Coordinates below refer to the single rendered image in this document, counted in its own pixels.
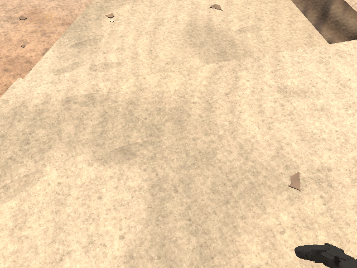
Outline right robot hand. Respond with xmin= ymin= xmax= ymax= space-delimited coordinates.
xmin=295 ymin=243 xmax=357 ymax=268

